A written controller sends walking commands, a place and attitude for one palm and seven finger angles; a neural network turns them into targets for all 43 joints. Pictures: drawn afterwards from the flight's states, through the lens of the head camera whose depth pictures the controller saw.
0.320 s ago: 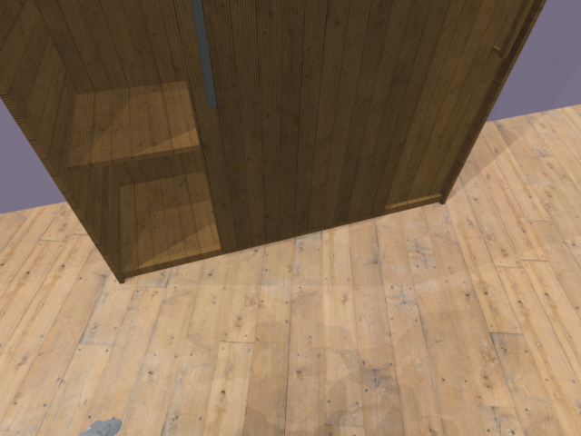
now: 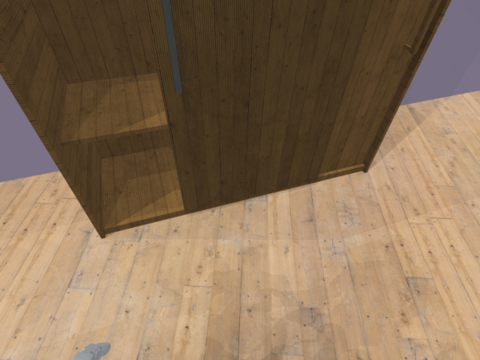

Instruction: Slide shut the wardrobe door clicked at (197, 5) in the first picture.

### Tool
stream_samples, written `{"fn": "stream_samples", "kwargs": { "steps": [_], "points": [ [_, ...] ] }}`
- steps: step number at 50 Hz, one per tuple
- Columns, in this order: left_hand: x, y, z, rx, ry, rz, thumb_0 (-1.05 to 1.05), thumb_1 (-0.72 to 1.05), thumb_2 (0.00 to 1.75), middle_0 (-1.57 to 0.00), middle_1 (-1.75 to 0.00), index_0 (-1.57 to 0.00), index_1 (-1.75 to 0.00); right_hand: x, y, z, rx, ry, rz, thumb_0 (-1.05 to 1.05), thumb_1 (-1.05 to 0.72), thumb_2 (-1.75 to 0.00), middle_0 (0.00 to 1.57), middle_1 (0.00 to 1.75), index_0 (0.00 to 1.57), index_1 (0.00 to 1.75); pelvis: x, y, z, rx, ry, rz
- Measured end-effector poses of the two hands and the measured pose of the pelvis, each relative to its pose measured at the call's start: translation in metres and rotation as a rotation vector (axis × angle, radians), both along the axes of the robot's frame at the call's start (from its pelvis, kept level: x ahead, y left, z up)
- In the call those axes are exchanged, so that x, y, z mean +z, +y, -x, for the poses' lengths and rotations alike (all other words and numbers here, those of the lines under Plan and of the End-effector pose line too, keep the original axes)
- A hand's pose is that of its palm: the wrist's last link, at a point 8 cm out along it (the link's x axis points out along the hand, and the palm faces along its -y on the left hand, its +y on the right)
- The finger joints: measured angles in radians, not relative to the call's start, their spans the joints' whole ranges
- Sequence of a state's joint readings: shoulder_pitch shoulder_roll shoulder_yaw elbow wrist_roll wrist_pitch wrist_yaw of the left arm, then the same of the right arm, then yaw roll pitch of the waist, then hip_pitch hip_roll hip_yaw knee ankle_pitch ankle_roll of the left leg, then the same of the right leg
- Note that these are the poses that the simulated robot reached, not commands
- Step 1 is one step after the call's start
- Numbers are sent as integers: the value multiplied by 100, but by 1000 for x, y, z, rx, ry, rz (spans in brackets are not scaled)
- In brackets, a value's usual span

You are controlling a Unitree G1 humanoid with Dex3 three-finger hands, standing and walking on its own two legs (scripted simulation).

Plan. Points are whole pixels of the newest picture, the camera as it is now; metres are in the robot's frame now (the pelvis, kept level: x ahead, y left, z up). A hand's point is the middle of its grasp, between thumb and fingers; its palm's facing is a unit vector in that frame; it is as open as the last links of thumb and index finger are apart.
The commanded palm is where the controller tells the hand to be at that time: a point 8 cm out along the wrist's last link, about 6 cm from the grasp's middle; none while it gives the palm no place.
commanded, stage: stand and wait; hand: right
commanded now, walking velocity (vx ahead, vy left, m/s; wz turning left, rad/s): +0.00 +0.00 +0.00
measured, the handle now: (171, 45) +0.91 +0.26 +0.12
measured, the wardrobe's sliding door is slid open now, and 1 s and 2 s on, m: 0.40 0.40 0.40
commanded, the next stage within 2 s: look at it before walking up in 0.50 s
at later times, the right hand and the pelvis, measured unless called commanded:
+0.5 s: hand out of the picture +0.07 -0.24 -0.15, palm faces -0.04 +0.94 -0.35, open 7.4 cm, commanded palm none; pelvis -0.01 +0.01 +0.00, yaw +0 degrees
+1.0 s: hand out of the picture +0.07 -0.24 -0.15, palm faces -0.03 +0.94 -0.34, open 7.4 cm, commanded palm none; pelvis -0.01 +0.01 +0.00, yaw +0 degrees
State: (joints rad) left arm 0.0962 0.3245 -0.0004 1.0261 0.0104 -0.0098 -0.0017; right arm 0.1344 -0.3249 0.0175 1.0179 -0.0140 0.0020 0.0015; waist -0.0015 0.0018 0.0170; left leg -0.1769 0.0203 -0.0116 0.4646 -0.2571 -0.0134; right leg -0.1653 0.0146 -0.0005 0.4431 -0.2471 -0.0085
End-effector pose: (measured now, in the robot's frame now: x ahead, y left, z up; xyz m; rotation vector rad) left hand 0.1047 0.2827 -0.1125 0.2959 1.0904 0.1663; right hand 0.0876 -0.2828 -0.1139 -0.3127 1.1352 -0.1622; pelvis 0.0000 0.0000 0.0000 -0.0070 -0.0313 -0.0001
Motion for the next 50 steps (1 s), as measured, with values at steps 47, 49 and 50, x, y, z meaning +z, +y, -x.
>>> {"fn": "stream_samples", "kwargs": {
  "steps": [47,49,50],
  "points": [
    [-4,19,45,38,114,-13,1,90,90,-21,-30,-20,-30,0,2,27,-21,68,14,1,-90,-90,21,30,20,30,5,10,10,0,0,-3],
    [-4,19,44,37,116,-15,1,90,90,-21,-30,-20,-30,0,2,27,-23,73,14,1,-90,-90,21,30,20,30,5,10,9,0,1,-3],
    [-4,20,43,37,116,-16,1,90,90,-21,-30,-20,-30,0,1,28,-23,74,14,1,-90,-90,21,30,20,30,5,10,9,-1,1,-3]
  ]
}}
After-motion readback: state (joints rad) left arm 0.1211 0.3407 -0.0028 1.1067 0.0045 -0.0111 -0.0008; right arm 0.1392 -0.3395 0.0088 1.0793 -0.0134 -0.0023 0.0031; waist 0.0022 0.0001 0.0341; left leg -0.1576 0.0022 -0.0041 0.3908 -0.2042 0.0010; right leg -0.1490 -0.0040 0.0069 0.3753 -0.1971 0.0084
